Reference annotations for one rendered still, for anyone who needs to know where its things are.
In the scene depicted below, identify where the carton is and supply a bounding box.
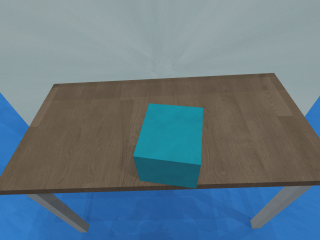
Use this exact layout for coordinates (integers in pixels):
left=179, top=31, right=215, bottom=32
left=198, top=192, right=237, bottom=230
left=133, top=103, right=203, bottom=189

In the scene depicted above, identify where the table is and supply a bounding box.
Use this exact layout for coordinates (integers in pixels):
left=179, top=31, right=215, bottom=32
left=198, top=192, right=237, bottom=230
left=0, top=73, right=320, bottom=233

